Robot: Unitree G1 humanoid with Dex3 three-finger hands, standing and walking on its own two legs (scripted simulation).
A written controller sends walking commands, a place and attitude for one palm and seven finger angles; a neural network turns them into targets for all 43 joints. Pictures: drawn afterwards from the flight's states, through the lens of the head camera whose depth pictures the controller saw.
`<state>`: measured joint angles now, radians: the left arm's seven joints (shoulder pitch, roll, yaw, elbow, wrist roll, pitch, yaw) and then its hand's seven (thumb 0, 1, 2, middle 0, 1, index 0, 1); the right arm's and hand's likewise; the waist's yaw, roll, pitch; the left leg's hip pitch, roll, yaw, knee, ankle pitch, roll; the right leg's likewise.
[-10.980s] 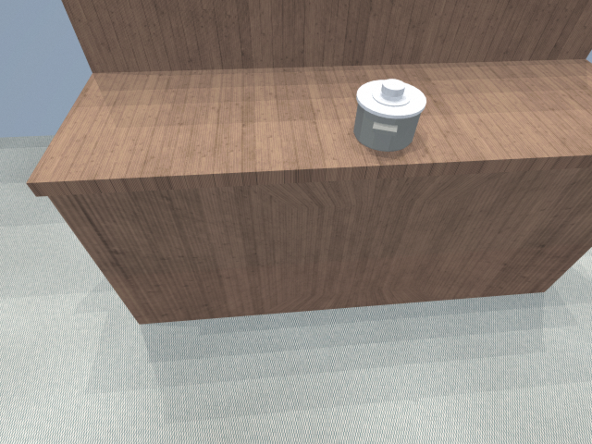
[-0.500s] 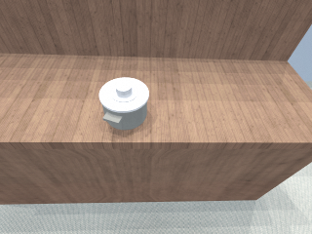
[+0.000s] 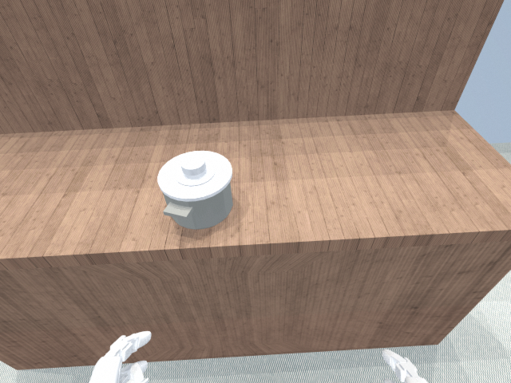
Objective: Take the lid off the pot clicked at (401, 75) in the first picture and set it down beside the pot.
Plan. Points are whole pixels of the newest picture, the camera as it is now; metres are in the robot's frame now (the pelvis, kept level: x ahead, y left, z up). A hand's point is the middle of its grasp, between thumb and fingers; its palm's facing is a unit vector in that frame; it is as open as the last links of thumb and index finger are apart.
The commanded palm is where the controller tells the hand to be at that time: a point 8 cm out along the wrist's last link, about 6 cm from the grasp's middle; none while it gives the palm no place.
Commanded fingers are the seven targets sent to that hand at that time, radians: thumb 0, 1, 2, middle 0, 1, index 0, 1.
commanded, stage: lift the closed hand beside the body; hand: left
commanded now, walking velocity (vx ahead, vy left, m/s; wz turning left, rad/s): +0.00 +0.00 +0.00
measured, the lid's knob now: (193, 164) +0.52 +0.16 +0.08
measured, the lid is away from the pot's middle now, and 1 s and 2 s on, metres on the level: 0.00 0.00 0.00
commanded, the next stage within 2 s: raise the hand higher, near the body in 0.38 s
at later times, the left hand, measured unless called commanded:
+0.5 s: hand out of the picture +0.12 +0.19 -0.01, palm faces +0.30 -0.89 -0.35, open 3.1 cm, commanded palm +0.08 +0.23 +0.03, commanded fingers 0.00 0.90 0.90 -1.30 -1.50 -1.30 -1.50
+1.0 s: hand (107, 363) +0.14 +0.20 +0.06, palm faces +0.30 -0.87 -0.39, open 3.1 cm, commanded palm +0.10 +0.24 +0.09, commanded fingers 0.00 0.90 0.90 -1.30 -1.50 -1.30 -1.50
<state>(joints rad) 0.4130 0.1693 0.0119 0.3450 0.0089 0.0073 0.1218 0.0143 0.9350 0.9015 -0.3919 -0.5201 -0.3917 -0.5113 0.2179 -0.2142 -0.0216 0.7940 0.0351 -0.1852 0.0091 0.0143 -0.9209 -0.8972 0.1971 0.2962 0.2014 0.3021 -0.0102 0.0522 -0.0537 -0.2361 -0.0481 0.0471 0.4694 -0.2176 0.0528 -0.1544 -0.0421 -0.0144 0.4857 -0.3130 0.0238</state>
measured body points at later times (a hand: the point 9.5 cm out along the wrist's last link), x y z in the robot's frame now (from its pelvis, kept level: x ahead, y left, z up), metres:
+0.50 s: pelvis +0.00 -0.05 +0.00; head -0.01 -0.07 +0.45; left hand +0.10 +0.23 +0.02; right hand +0.19 -0.26 -0.09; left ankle +0.02 +0.08 -0.74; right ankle -0.03 -0.13 -0.74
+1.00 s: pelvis +0.02 -0.03 +0.00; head +0.00 -0.05 +0.45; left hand +0.12 +0.25 +0.08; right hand +0.23 -0.24 -0.06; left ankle +0.02 +0.08 -0.74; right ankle -0.03 -0.13 -0.74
